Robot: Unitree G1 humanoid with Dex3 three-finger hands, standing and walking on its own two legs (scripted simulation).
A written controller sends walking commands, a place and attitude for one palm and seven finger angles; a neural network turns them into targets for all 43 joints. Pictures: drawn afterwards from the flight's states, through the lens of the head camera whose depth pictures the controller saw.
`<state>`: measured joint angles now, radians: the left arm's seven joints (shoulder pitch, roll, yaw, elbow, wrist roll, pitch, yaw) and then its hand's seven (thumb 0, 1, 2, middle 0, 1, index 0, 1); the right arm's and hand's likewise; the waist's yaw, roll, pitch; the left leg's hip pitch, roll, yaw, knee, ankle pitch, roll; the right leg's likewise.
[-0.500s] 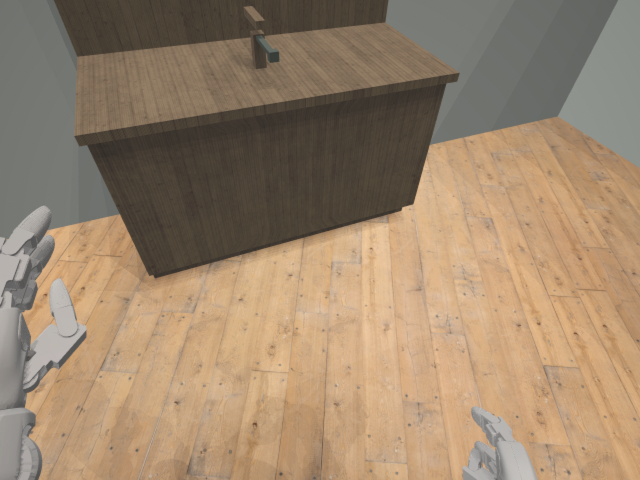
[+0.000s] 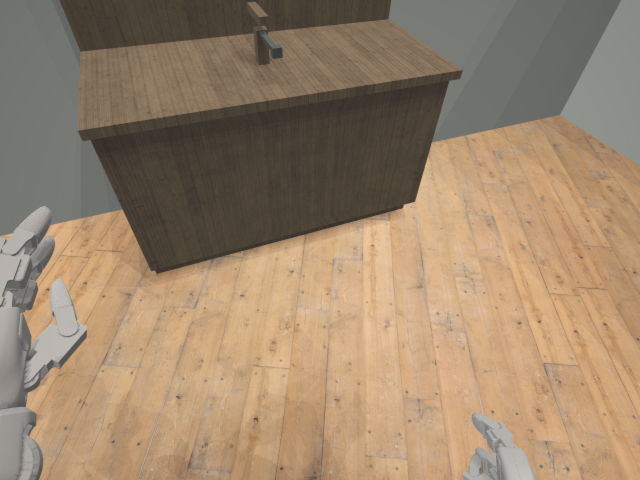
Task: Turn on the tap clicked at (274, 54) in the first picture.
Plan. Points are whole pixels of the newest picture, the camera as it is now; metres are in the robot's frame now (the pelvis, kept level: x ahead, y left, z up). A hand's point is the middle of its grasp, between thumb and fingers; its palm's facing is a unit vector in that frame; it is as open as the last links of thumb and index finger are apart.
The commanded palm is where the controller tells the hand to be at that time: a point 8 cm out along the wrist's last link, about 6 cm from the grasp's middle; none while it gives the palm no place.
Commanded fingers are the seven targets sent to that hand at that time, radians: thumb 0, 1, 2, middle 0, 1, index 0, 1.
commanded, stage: walk to a spot facing it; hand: left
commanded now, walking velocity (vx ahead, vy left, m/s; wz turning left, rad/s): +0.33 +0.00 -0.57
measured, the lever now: (276, 51) +1.17 +0.21 +0.03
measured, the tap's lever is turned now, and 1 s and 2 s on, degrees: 0 0 0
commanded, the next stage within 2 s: turn to face it in 1.40 s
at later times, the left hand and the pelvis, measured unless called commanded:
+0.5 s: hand (199, 257) +0.30 +0.16 +0.16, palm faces +0.27 -0.88 -0.39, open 7.4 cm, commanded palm +0.25 +0.22 +0.18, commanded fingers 0.00 0.90 0.90 -0.20 -0.30 -0.20 -0.30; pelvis +0.06 -0.04 +0.00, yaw -7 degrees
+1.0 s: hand (300, 144) +0.49 +0.07 +0.18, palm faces +0.13 -0.87 -0.48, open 7.4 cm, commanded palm +0.44 +0.13 +0.18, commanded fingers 0.00 0.90 0.90 -0.20 -0.30 -0.20 -0.30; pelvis +0.20 -0.08 +0.00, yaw -19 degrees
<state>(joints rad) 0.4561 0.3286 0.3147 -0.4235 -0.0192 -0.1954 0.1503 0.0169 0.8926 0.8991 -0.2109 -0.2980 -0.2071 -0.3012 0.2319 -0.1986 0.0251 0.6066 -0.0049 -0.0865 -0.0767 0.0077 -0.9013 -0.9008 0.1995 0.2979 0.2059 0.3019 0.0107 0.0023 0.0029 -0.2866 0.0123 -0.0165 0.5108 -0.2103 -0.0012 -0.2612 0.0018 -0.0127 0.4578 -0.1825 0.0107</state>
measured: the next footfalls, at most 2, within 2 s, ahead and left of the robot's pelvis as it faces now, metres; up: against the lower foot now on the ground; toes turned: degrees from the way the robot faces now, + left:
left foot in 0.68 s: +0.22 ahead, +0.08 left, +0.00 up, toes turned -2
right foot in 1.06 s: +0.29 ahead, -0.24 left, +0.00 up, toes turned -30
